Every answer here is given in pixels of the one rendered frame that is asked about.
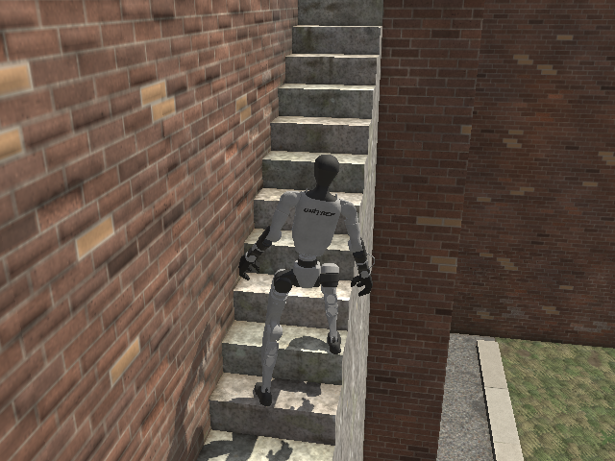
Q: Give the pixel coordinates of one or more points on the robot left upper arm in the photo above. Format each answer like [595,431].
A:
[288,199]

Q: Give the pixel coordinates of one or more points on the right robot forearm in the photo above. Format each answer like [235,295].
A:
[362,262]

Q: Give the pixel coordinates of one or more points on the right robot hand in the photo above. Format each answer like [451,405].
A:
[361,281]

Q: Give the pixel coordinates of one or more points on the humanoid robot torso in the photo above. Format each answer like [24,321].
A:
[313,228]

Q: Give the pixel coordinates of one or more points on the robot left shin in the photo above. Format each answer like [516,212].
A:
[269,353]

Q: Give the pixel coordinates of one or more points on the robot right upper arm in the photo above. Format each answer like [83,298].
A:
[352,225]

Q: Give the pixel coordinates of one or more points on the left robot hand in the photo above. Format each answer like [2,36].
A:
[244,265]

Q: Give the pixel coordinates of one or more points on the left robot forearm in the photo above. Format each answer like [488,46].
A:
[259,247]

